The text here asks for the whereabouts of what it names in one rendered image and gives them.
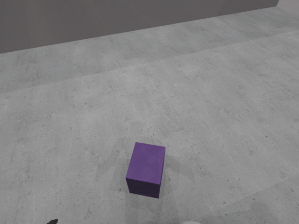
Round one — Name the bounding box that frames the carton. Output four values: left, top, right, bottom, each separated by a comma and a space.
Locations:
126, 142, 165, 199

